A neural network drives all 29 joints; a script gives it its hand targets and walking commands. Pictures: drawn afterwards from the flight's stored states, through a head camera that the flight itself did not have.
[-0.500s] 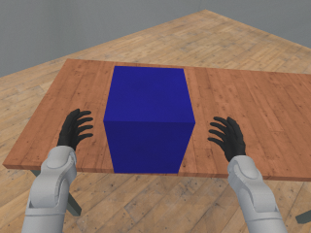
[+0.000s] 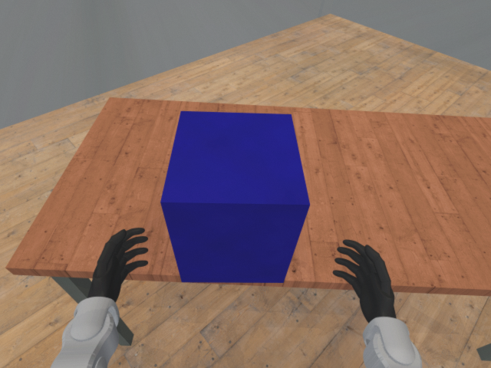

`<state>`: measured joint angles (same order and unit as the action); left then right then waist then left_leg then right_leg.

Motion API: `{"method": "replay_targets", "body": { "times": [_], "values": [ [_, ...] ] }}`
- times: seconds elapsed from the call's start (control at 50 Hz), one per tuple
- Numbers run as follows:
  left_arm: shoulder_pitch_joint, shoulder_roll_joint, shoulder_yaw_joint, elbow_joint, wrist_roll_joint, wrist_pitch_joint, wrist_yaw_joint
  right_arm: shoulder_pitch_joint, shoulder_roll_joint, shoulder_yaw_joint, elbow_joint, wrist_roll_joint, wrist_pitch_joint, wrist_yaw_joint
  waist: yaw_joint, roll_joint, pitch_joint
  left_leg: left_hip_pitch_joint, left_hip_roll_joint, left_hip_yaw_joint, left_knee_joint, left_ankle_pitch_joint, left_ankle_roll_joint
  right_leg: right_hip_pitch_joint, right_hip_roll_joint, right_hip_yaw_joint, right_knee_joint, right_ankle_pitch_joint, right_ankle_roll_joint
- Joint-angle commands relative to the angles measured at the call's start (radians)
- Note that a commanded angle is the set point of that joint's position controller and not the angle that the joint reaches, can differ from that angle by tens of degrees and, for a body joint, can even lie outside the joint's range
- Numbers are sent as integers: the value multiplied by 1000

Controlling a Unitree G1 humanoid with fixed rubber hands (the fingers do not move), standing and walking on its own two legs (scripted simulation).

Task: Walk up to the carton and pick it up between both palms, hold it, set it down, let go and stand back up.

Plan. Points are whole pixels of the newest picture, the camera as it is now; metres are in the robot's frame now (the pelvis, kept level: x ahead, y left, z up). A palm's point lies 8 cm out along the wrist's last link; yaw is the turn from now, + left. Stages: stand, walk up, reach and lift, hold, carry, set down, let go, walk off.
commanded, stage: set down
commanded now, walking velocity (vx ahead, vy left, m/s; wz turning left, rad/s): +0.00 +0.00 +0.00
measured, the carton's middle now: (234, 201) +0.39 +0.07 +0.04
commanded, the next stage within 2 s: let go in 1.36 s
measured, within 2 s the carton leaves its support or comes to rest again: neither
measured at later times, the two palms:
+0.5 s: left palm (101, 316) +0.17 +0.25 -0.01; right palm (377, 348) +0.18 -0.17 +0.01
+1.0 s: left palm (109, 331) +0.16 +0.25 -0.06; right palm out of the picture +0.16 -0.19 -0.05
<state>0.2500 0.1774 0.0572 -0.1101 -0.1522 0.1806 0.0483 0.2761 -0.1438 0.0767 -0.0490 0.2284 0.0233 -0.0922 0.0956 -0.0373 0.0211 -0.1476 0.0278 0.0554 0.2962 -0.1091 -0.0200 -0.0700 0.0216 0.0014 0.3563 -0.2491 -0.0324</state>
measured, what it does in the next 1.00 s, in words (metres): stands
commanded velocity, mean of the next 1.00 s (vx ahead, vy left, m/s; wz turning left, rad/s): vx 0.00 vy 0.00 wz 0.00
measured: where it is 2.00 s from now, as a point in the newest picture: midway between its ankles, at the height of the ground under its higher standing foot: outside the picture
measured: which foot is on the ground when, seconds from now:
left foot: down 0.00-1.00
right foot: down 0.00-1.00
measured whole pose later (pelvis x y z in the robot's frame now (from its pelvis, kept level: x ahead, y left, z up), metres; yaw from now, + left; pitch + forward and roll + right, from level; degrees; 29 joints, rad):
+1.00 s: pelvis +0.01 +0.03 +0.00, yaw -1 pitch -4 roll +0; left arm 0.31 0.18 -0.01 0.34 -0.02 0.02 0.08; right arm 0.32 -0.18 0.01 0.48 0.09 -0.19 0.05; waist 0.05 -0.04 0.03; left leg -0.11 0.01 0.08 0.36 -0.17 0.01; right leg -0.01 0.00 0.03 0.34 -0.26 0.00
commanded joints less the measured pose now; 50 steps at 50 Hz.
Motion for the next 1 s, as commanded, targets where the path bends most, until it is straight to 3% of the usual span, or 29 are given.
{"method": "replay_targets", "body": {
  "times": [0.0, 0.1, 0.16, 0.24, 0.26, 0.3, 0.36, 0.46, 0.48, 0.5, 0.54, 0.56, 0.6, 0.62, 0.64, 0.68, 0.74, 0.78, 0.8, 0.84, 0.96, 0.98],
  "values": [
    [-52, 99, 27, -132, 19, -113, -11, -15, -57, -28, -122, -20, -87, 12, -28, 24, -86, 313, -38, -33, 43, 236, 19, -241, -35, 54, -139, 181, 40],
    [-16, 122, 12, -115, 22, -165, -13, 23, -51, -32, -109, -27, -130, 25, -35, 41, -30, 316, -39, -33, 44, 202, 17, -258, -41, 54, -153, 128, 30],
    [19, 135, 8, -110, 21, -191, -1, 55, -44, -32, -91, -22, -152, 43, -16, 66, -21, 323, -34, -30, 51, 198, 11, -271, -44, 56, -154, 100, 22],
    [56, 132, -10, -39, 24, -208, 3, 95, -53, -36, -67, -24, -168, 64, -18, 53, 9, 315, -24, -34, 44, 172, 20, -292, -42, 56, -168, 61, 12],
    [46, 131, -18, -38, 14, -211, 5, 73, -61, -46, -71, -31, -173, 68, -33, 51, 9, 311, -26, -28, 42, 164, 14, -291, -39, 49, -174, 49, 14],
    [53, 132, -22, -45, 15, -226, 14, 87, -76, -56, -76, -18, -182, 81, -22, 64, -10, 327, -22, -35, 45, 180, 14, -298, -38, 49, -166, 58, 6],
    [58, 119, -26, -22, 29, -226, 30, 99, -95, -60, -42, -17, -184, 101, -11, 95, 15, 300, -11, -31, 36, 181, 5, -311, -29, 46, -177, 3, -3],
    [41, 101, -45, 73, 36, -207, 26, 78, -104, -75, 34, -42, -160, 112, -38, 59, 35, 300, -12, -28, 24, 135, 7, -310, -27, 39, -191, -25, -4],
    [38, 107, -33, 96, 44, -204, 26, 74, -108, -75, 50, -44, -158, 112, -26, 70, 33, 297, -10, -31, 24, 115, 9, -303, -31, 45, -182, -43, -5],
    [22, 94, -46, 55, 46, -212, 38, 65, -126, -90, 50, -41, -163, 121, -27, 75, 9, 298, -5, -38, 23, 128, -2, -309, -24, 38, -174, -41, -15],
    [45, 78, -43, 108, 59, -204, 41, 61, -131, -95, 106, -60, -165, 126, -28, 68, 12, 302, -3, -39, 24, 154, -6, -299, -21, 30, -173, -14, -14],
    [35, 85, -41, 64, 50, -225, 47, 63, -134, -99, 74, -53, -179, 132, -29, 61, -30, 315, -5, -37, 32, 181, -6, -289, -17, 24, -170, 13, -12],
    [37, 78, -43, 92, 67, -230, 54, 55, -151, -111, 135, -56, -195, 138, -29, 76, -45, 332, -4, -49, 41, 220, -13, -289, -12, 18, -157, 48, -15],
    [54, 57, -52, 183, 84, -204, 49, 48, -156, -109, 214, -74, -184, 141, -50, 73, 5, 333, -6, -45, 37, 211, -20, -298, -9, 12, -167, 35, -15],
    [56, 56, -53, 238, 99, -189, 40, 36, -164, -103, 254, -85, -177, 141, -42, 61, 11, 328, -6, -42, 33, 196, -18, -287, -10, 18, -170, 17, -16],
    [39, 69, -45, 141, 86, -214, 46, 45, -159, -112, 194, -82, -204, 141, -46, 56, -34, 322, -2, -42, 46, 206, -17, -265, -8, 14, -154, 42, -12],
    [40, 70, -32, 154, 97, -236, 54, 37, -169, -114, 234, -91, -242, 144, -27, 52, -89, 346, -8, -39, 63, 273, -19, -258, -5, 12, -136, 112, -8],
    [52, 63, -43, 245, 118, -219, 43, 32, -163, -106, 317, -104, -239, 145, -37, 42, -45, 328, -11, -32, 58, 262, -21, -265, -3, 14, -146, 102, -9],
    [42, 60, -41, 234, 117, -226, 44, 30, -173, -111, 318, -108, -249, 145, -46, 52, -56, 343, -11, -34, 61, 267, -23, -261, 3, 2, -138, 113, -10],
    [19, 61, -47, 226, 123, -224, 44, 13, -176, -109, 323, -104, -259, 147, -47, 64, -42, 336, -7, -32, 61, 249, -22, -260, -1, 3, -137, 108, -6],
    [-43, 80, -48, 353, 145, -165, 22, -34, -153, -109, 451, -162, -229, 134, -57, 39, 32, 303, -15, -19, 45, 117, -12, -282, -16, 1, -148, 15, -1],
    [-57, 84, -49, 319, 133, -167, 20, -41, -154, -113, 415, -155, -231, 130, -54, 40, 17, 295, -13, -19, 44, 110, -8, -284, -18, 4, -140, 15, -4]
  ]
}}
